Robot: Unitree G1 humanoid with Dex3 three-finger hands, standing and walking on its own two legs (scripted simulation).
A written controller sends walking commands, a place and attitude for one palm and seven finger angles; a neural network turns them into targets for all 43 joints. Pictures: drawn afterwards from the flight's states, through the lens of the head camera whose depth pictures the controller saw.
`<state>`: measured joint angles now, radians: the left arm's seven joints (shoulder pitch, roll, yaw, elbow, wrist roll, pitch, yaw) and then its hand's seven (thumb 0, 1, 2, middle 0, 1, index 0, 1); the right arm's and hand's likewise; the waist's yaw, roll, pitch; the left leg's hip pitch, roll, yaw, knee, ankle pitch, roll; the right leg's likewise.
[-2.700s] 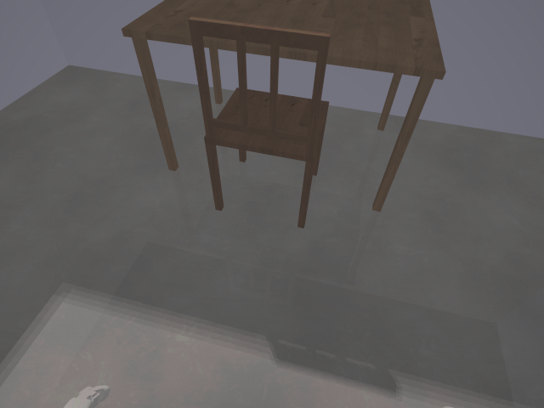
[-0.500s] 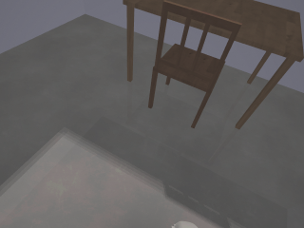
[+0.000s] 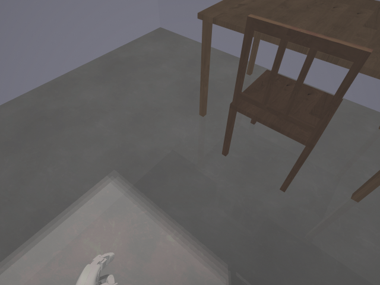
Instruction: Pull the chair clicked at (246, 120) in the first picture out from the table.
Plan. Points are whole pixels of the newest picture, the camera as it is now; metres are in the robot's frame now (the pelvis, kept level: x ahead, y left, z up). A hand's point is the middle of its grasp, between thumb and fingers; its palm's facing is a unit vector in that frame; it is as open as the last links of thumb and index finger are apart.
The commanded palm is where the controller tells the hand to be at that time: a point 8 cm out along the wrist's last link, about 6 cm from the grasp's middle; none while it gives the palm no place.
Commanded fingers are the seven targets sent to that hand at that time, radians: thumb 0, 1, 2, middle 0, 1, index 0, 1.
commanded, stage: walk to a spot facing it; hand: left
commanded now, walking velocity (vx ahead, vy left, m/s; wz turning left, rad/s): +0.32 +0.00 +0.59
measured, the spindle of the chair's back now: (273, 75) +0.90 -0.35 -0.08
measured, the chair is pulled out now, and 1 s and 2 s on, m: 0.00 0.00 0.00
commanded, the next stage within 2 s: turn to face it in 0.46 s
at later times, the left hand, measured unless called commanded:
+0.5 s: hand out of the picture +0.02 +0.15 -0.16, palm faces +0.40 -0.90 -0.19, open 7.4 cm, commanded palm none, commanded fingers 0.00 0.90 0.90 -0.20 -0.30 -0.20 -0.30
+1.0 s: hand (93, 219) +0.32 +0.28 -0.17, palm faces +0.27 -0.95 -0.15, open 7.4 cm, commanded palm none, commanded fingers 0.00 0.90 0.90 -0.20 -0.30 -0.20 -0.30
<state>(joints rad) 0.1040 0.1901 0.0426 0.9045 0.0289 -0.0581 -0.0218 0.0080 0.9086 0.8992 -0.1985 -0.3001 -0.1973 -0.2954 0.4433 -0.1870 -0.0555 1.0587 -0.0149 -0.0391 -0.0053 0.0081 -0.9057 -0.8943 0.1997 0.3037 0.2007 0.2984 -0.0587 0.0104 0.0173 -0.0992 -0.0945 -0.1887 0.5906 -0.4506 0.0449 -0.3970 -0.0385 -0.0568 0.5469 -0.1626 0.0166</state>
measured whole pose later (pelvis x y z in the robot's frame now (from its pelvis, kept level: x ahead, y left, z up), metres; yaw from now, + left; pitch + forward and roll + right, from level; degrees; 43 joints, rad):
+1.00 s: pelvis +0.30 +0.09 +0.01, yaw +13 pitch -2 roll -1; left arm 0.20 0.18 0.06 0.98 0.02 0.07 0.00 0.00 0.91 0.90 -0.20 -0.30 -0.20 -0.29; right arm 0.26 -0.15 -0.03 1.01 -0.02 -0.02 -0.03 0.00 -0.92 -0.89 0.20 0.30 0.20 0.30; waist 0.00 -0.04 0.06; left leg -0.10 -0.02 0.24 0.45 -0.33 0.10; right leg -0.45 -0.07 -0.05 0.92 -0.31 0.05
